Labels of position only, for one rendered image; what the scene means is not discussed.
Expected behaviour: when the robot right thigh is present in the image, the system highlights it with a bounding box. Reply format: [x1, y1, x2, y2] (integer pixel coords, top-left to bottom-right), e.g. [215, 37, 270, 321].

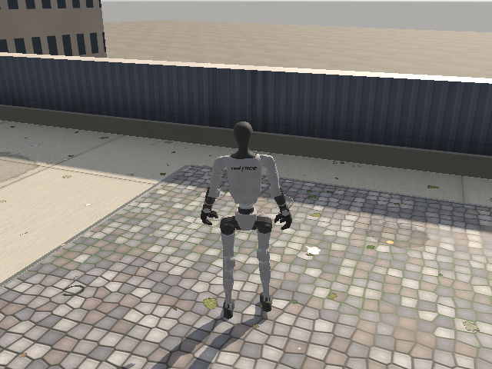
[257, 214, 272, 262]

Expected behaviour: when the robot left upper arm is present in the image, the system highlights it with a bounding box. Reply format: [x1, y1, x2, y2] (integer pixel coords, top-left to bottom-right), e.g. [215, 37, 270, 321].
[208, 155, 228, 198]

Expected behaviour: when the robot left forearm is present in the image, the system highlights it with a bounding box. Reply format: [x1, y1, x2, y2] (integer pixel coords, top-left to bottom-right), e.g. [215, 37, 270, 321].
[202, 186, 216, 213]

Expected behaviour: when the right robot hand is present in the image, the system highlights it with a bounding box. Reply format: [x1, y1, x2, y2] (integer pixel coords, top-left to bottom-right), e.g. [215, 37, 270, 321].
[274, 213, 292, 230]

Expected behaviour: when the robot thigh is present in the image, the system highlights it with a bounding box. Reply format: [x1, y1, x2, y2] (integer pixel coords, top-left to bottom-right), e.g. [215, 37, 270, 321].
[257, 214, 272, 262]
[220, 215, 236, 271]

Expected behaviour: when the robot right upper arm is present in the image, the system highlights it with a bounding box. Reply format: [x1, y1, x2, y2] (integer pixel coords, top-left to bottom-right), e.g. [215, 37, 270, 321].
[260, 155, 282, 197]

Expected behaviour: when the robot left thigh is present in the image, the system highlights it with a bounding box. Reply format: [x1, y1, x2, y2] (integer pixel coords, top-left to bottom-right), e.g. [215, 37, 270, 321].
[220, 215, 236, 271]

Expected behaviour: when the left robot hand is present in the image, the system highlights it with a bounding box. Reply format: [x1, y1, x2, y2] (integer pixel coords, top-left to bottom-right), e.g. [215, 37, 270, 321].
[201, 210, 218, 225]

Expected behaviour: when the robot right forearm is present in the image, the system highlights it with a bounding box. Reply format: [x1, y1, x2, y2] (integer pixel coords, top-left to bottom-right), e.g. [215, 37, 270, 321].
[274, 185, 290, 216]

